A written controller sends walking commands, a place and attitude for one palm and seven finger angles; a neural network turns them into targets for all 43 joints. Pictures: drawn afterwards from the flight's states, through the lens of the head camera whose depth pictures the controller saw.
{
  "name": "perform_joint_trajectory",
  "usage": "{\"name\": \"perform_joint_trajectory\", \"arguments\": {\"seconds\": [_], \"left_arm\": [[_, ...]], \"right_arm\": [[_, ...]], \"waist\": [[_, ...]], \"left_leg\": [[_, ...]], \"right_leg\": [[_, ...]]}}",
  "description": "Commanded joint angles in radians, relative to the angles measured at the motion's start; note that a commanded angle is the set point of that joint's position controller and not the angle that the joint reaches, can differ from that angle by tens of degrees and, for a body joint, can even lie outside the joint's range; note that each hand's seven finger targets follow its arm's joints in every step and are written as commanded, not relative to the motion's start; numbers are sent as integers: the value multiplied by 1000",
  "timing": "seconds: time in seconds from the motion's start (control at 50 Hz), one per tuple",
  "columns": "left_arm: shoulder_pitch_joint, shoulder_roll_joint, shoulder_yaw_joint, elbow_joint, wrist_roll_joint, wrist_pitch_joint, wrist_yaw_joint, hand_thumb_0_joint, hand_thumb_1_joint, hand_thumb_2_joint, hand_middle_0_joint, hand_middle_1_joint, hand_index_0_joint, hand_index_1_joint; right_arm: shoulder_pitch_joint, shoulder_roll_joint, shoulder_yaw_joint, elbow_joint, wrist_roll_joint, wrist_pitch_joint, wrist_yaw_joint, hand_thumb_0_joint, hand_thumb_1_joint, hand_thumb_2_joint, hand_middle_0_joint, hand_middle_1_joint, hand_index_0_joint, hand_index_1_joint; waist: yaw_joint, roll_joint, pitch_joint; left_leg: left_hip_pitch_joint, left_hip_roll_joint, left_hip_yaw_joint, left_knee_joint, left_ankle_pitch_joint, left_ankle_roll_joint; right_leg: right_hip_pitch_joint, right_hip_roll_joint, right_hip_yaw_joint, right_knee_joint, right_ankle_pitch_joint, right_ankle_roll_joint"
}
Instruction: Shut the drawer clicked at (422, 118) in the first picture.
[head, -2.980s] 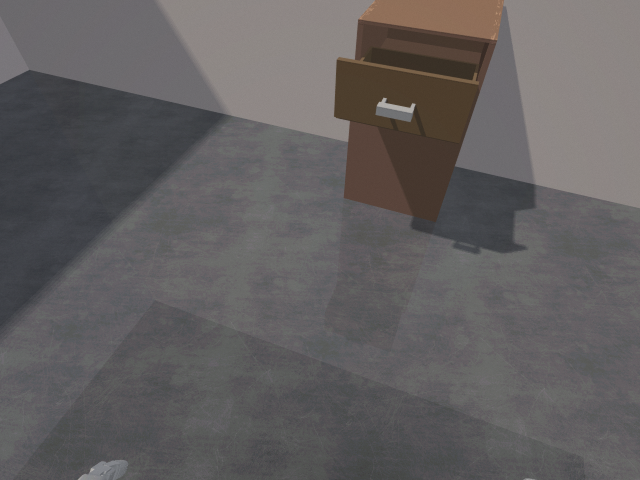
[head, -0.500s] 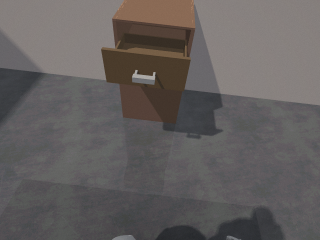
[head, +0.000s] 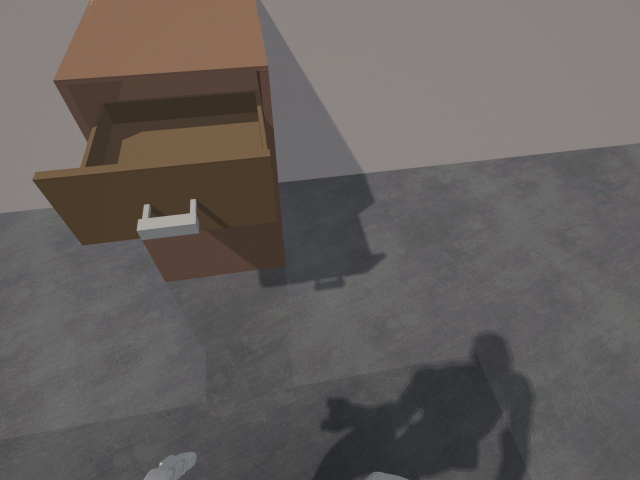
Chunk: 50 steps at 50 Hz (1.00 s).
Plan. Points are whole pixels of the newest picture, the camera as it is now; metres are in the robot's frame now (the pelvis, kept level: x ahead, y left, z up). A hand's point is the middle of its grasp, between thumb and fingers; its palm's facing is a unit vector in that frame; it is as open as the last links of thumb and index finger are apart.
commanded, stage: take the last steps up to it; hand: left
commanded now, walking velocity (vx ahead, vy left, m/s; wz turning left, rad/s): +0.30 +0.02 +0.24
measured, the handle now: (169, 216) +0.56 +0.28 -0.07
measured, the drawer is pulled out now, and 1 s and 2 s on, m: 0.29 0.29 0.29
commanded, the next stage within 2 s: come to a stop and stand still in 0.80 s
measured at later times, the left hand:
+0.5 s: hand out of the picture +0.06 +0.23 -0.18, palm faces +0.19 -0.97 -0.12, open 7.3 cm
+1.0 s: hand (181, 363) +0.32 +0.23 -0.15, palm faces +0.12 -0.97 -0.21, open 7.3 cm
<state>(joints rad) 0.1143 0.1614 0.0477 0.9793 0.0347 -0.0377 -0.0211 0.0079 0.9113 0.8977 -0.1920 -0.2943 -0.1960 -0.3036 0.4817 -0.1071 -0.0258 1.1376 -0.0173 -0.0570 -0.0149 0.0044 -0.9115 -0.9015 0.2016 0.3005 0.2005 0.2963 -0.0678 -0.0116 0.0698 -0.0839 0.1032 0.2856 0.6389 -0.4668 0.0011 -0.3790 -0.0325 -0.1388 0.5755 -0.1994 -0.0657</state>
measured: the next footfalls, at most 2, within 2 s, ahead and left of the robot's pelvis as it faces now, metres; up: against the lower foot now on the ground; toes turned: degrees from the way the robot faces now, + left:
left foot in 0.42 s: +0.21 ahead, +0.16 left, +0.00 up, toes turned +16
right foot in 0.98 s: +0.37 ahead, -0.06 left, +0.00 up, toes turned +0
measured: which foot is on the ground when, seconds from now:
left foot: up 0.00-0.40, down 0.42-1.00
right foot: down 0.00-0.42, up 0.44-0.96, down 0.98-1.00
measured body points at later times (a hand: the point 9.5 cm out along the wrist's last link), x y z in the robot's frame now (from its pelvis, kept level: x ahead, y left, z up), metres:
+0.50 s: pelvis +0.13 +0.06 +0.00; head +0.13 +0.10 +0.45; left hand +0.06 +0.28 -0.17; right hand +0.22 -0.18 -0.12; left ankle +0.18 +0.15 -0.72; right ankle +0.07 -0.08 -0.67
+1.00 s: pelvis +0.26 +0.04 +0.01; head +0.28 +0.03 +0.46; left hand +0.31 +0.28 -0.14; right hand +0.19 -0.15 -0.15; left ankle +0.18 +0.15 -0.72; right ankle +0.33 -0.06 -0.73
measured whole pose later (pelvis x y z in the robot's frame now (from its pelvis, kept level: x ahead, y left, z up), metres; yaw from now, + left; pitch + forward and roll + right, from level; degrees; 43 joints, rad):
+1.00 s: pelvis +0.26 +0.04 +0.01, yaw +6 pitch +0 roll +2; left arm 0.18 0.15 0.05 1.04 0.03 -0.03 0.01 0.01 0.92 0.90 -0.19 -0.29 -0.20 -0.30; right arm 0.44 -0.07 -0.03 1.16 -0.03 -0.04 -0.03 0.00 -0.91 -0.90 0.20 0.30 0.20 0.30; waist -0.04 -0.01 0.05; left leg -0.09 0.03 0.16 0.47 -0.36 -0.01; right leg -0.34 -0.07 -0.09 0.55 -0.18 -0.01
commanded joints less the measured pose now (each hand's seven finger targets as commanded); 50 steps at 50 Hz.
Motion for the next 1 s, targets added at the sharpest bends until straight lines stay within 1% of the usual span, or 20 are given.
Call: {"name": "perform_joint_trajectory", "arguments": {"seconds": [0.0,0.02,0.04,0.1,0.18,0.3,0.36,0.38,0.4,0.42,0.48,0.54,0.64,0.74,0.86,0.88,0.92,0.94,0.96,0.98], "left_arm": [[345,224,55,49,-25,-15,38,0,900,900,-200,-300,-200,-300],[290,188,50,39,-21,-21,39,0,900,900,-200,-300,-200,-300],[238,147,36,37,-23,-26,39,0,900,900,-200,-300,-200,-300],[191,85,19,34,-14,-38,46,0,900,900,-200,-300,-200,-300],[191,78,21,24,-9,-40,44,0,900,900,-200,-300,-200,-300],[245,137,34,52,0,-32,36,0,900,900,-200,-300,-200,-300],[232,146,37,58,-8,-18,32,0,900,900,-200,-300,-200,-300],[245,112,29,51,-12,-14,26,0,900,900,-200,-300,-200,-300],[254,42,18,24,-19,-11,18,0,900,900,-200,-300,-200,-300],[178,74,19,-17,-11,-13,20,0,900,900,-200,-300,-200,-300],[187,70,27,31,-4,-10,9,0,900,900,-200,-300,-200,-300],[284,40,18,82,-5,7,11,0,900,900,-200,-300,-200,-300],[248,35,18,79,-6,27,21,0,900,900,-200,-300,-200,-300],[150,31,17,42,-8,30,22,0,900,900,-200,-300,-200,-300],[67,10,12,12,-11,18,25,0,900,900,-200,-300,-200,-300],[69,5,12,13,-10,15,26,0,900,900,-200,-300,-200,-300],[158,6,12,41,-10,3,35,0,900,900,-200,-300,-200,-300],[235,38,16,69,-9,-9,43,0,900,900,-200,-300,-200,-300],[306,104,24,91,-10,-21,55,0,900,900,-200,-300,-200,-300],[312,166,28,93,-18,-22,60,0,900,900,-200,-300,-200,-300]], "right_arm": [[-51,-112,-29,-95,12,-7,-10,0,-900,-900,200,300,200,300],[-84,-90,-27,-89,9,-4,-2,0,-900,-900,200,300,200,300],[-91,-88,-29,-80,6,6,1,0,-900,-900,200,300,200,300],[-32,-46,-33,-53,-4,34,7,0,-900,-900,200,300,200,300],[-85,-33,-37,-85,-8,48,22,0,-900,-900,200,300,200,300],[-213,-55,-40,-144,-7,24,44,0,-900,-900,200,300,200,300],[-103,-98,-44,-117,-11,11,38,0,-900,-900,200,300,200,300],[-2,-162,-55,-89,-16,6,30,0,-900,-900,200,300,200,300],[110,-279,-84,-73,-24,-1,19,0,-900,-900,200,300,200,300],[138,-293,-80,-71,-17,9,6,0,-900,-900,200,300,200,300],[-81,-176,-41,-121,-7,-5,-9,0,-900,-900,200,300,200,300],[-108,-139,-26,-111,4,-28,-16,0,-900,-900,200,300,200,300],[-51,-130,-28,-69,8,-28,-19,0,-900,-900,200,300,200,300],[-7,-111,-28,-37,0,-18,-18,0,-900,-900,200,300,200,300],[20,-112,-38,-6,-14,-2,-17,0,-900,-900,200,300,200,300],[17,-113,-38,-4,-15,2,-18,0,-900,-900,200,300,200,300],[-14,-96,-28,0,-10,8,-22,0,-900,-900,200,300,200,300],[-9,-75,-21,5,-1,5,-21,0,-900,-900,200,300,200,300],[7,-42,-15,-9,10,3,-18,0,-900,-900,200,300,200,300],[46,-39,-15,-13,18,17,-20,0,-900,-900,200,300,200,300]], "waist": [[154,-45,-188],[140,-97,-142],[101,-71,-85],[39,-41,-30],[39,-107,29],[80,-116,45],[21,-10,10],[-18,156,-28],[-45,439,-67],[-57,344,-37],[28,140,20],[75,119,-47],[73,64,-18],[49,91,44],[20,139,58],[22,141,52],[72,90,12],[105,22,-53],[111,-107,-154],[83,-174,-218]], "left_leg": [[-539,-17,-245,684,-96,26],[-530,16,-253,685,-8,21],[-508,36,-270,660,59,15],[-441,42,-254,549,147,-3],[-434,48,-227,367,211,-14],[-348,10,-177,72,169,4],[-87,-40,-129,-89,214,10],[37,18,-253,-182,131,36],[123,266,-641,-372,21,120],[111,344,-781,-461,13,189],[-77,240,-538,-471,71,150],[-55,170,-351,-451,401,118],[-11,175,-316,-466,523,154],[-3,184,-322,-478,468,188],[-15,195,-313,-412,488,189],[-20,185,-308,-387,503,181],[-73,134,-258,-259,570,128],[-113,80,-231,-156,526,79],[-238,11,-191,-52,295,22],[-244,-57,-177,50,-53,-20]], "right_leg": [[553,-423,426,-231,423,-217],[428,-374,385,-257,379,-173],[323,-341,311,-291,326,-134],[178,-280,146,-352,238,-91],[106,-265,82,-412,55,-90],[161,-283,96,-379,-94,-83],[67,-222,27,-215,-167,-40],[-8,-145,-27,6,-169,-5],[-195,-12,-98,347,-361,52],[-305,1,27,539,-399,41],[-265,-91,120,641,-155,34],[-191,-85,117,591,-33,67],[-232,-88,116,515,4,92],[-249,-97,96,350,-5,91],[-130,-61,55,130,-78,64],[-90,-46,42,93,-79,59],[102,-20,35,-66,42,58],[261,-54,82,-161,224,63],[451,-208,253,-128,602,23],[478,-363,350,-145,902,-69]]}}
